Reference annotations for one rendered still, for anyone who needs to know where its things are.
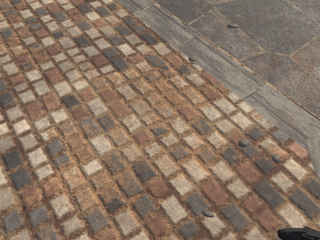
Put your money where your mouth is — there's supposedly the right robot hand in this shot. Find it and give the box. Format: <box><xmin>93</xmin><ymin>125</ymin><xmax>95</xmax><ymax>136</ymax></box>
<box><xmin>277</xmin><ymin>226</ymin><xmax>320</xmax><ymax>240</ymax></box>

